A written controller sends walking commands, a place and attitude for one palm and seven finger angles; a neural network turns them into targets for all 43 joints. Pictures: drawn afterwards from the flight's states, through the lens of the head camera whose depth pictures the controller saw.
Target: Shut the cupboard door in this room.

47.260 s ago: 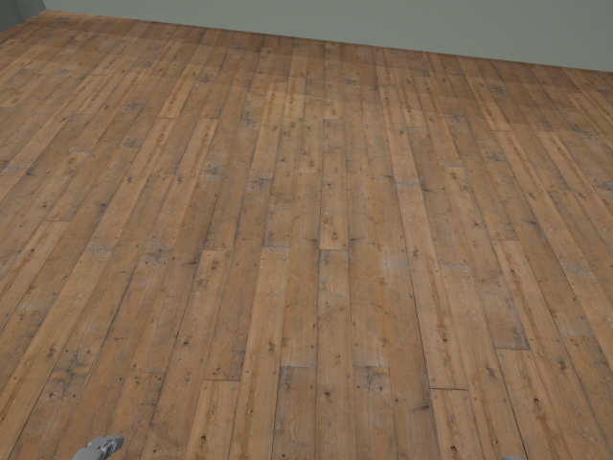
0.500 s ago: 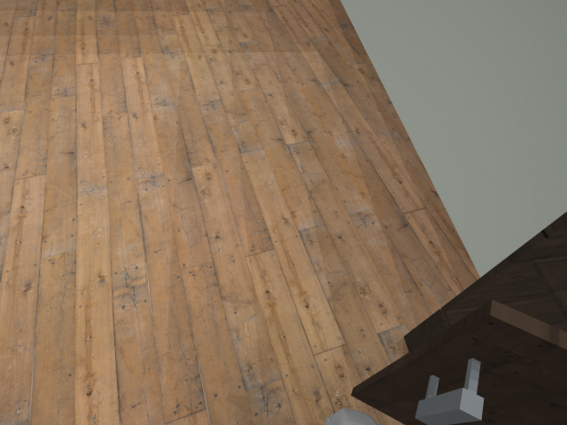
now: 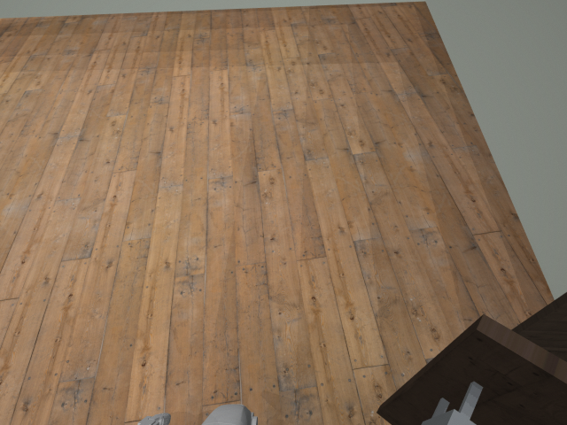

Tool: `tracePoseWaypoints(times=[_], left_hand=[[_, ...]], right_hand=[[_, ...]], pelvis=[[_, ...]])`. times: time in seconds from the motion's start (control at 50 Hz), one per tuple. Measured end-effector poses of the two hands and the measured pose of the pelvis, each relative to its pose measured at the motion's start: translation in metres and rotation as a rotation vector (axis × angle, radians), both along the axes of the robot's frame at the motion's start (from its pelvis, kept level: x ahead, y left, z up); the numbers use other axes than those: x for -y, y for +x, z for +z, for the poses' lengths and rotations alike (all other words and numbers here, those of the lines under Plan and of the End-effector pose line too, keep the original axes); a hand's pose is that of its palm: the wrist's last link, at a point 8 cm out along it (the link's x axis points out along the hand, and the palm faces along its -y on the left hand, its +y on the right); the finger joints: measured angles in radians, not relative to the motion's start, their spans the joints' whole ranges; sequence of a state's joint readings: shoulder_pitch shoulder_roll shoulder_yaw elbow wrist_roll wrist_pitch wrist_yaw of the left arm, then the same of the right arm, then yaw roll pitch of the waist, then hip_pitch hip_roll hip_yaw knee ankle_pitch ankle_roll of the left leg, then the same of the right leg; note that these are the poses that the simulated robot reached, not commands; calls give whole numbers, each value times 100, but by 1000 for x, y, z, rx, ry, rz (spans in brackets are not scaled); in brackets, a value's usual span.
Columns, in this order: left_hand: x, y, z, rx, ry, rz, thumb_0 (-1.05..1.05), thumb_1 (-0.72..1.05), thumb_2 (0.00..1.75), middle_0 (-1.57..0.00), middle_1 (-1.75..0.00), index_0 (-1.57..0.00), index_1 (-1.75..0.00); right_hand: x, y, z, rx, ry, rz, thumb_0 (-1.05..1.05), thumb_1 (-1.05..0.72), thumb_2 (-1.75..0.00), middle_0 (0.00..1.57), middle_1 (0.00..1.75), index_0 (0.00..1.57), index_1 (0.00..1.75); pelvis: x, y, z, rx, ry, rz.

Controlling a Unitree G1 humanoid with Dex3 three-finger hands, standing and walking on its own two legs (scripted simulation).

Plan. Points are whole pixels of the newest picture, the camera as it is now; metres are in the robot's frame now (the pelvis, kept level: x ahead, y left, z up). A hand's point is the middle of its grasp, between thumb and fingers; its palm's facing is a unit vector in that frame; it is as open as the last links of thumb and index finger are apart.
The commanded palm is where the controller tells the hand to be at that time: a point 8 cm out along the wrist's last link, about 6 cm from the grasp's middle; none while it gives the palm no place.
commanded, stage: turn or walk to find it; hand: left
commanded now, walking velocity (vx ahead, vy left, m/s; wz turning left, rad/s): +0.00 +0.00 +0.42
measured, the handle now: (449, 416) +0.15 -0.19 -0.02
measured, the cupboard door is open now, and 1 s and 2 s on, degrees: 55 51 49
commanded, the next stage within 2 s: none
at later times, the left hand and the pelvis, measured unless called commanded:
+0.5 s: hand out of the picture +0.04 +0.25 -0.17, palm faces +0.21 -0.95 -0.24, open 7.4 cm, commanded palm none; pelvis +0.01 +0.03 +0.00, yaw +11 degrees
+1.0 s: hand out of the picture -0.02 +0.21 -0.17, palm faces +0.42 -0.87 -0.27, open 7.3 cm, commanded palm none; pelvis +0.02 +0.01 -0.01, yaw +26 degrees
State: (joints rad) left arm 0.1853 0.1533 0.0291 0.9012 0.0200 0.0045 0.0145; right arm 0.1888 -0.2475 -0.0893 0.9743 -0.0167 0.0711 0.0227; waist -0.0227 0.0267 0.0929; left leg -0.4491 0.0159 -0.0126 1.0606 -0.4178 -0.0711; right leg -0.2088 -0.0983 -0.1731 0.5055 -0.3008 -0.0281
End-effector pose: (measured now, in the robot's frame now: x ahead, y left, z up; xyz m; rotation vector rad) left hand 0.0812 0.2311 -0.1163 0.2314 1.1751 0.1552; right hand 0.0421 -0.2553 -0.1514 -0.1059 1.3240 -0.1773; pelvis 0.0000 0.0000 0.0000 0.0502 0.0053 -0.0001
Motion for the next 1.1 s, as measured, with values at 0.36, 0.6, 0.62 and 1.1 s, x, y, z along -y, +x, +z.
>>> tracePoseWaypoints(times=[0.36, 0.6, 0.62, 1.1], left_hand=[[-77, -106, -31, -228, -23, 251, 1, 91, 90, -20, -30, -20, -30], [-44, -20, -14, 30, -11, 234, 1, 91, 90, -20, -30, -20, -30], [-39, -15, -13, 53, -3, 234, 1, 91, 90, -20, -30, -20, -30], [-38, -170, -37, -226, -29, 553, 1, 91, 90, -20, -30, -21, -30]], right_hand=[[-56, 55, 21, 30, -90, 223, 0, -91, -90, 20, 30, 20, 30], [-47, 69, -1, 24, -7, 260, 0, -90, -90, 21, 30, 20, 30], [-42, 71, -6, 20, 5, 268, 0, -90, -90, 21, 30, 21, 30], [-26, 79, 4, -162, -122, 460, 0, -91, -90, 20, 30, 21, 30]], pelvis=[[-40, 3, -5, -11, -65, 148], [-11, 14, -9, -13, -46, 240], [-6, 16, -12, -15, -37, 249], [-22, 16, -19, -12, -39, 479]])
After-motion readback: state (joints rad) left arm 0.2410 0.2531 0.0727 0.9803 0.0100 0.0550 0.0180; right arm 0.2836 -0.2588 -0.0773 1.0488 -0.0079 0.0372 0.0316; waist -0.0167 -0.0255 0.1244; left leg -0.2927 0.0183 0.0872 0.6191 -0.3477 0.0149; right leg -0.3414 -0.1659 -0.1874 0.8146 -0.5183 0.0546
